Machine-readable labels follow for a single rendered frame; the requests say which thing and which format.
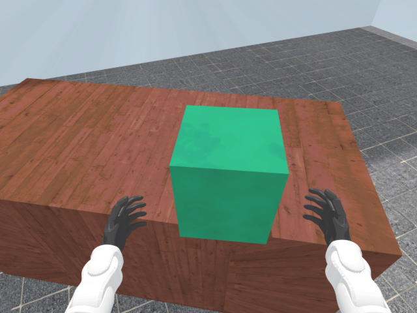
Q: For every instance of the robot right forearm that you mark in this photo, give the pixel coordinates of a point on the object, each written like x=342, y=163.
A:
x=350, y=276

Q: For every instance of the left robot hand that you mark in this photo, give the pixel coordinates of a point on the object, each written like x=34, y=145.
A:
x=117, y=228

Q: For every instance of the robot left forearm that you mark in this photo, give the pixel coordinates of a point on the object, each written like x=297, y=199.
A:
x=100, y=278

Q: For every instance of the right robot hand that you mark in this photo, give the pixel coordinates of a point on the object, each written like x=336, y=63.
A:
x=334, y=224

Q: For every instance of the pedestal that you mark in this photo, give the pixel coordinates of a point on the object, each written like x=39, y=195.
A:
x=69, y=151

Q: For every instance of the carton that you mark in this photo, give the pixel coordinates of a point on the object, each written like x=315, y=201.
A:
x=228, y=172

